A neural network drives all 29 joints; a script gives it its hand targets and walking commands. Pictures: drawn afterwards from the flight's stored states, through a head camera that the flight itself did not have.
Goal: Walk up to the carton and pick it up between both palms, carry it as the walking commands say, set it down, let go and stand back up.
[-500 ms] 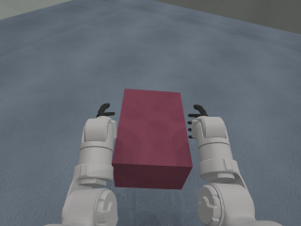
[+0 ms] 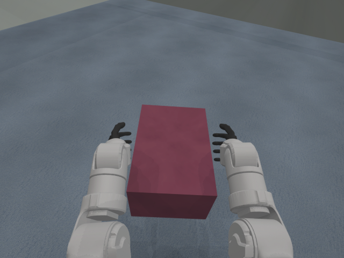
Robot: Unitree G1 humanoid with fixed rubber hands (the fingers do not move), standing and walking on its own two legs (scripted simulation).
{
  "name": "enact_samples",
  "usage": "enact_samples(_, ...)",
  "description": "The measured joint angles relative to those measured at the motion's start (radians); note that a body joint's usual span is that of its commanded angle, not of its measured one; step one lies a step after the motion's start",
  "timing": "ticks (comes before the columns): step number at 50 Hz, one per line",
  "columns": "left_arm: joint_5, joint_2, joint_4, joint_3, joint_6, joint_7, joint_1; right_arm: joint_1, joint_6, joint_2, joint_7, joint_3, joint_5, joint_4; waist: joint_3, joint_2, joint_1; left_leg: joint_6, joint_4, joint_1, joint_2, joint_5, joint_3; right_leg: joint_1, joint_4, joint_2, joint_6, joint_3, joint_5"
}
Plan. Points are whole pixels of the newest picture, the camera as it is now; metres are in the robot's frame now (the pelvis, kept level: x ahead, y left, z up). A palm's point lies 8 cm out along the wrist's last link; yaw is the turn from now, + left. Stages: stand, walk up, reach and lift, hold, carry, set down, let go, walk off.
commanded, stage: carry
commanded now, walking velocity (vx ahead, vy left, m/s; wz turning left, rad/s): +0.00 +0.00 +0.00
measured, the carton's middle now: (171, 157) +0.39 +0.01 -0.01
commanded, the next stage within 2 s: none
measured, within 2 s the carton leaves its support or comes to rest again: neither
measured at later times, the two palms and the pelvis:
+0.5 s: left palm (112, 150) +0.33 +0.15 +0.09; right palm (227, 150) +0.34 -0.13 +0.09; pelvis +0.00 +0.00 +0.00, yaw +0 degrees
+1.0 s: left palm (112, 150) +0.33 +0.15 +0.09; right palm (228, 149) +0.34 -0.13 +0.09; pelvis +0.00 +0.00 +0.00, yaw +0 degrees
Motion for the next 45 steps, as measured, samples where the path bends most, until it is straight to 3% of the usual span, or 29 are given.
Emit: enact_samples(45, -0.035, 0.021, -0.022, -0.034, -0.025, -0.007, 0.027, 0.034, -0.023, 0.005, -0.018, 0.022, 0.019, -0.052, 0.016, 0.002, 0.003, 0.004, -0.011, 0.005, -0.012, 0.006, -0.012, 0.006, -0.009, -0.003, 0.009, 0.01, 0.006)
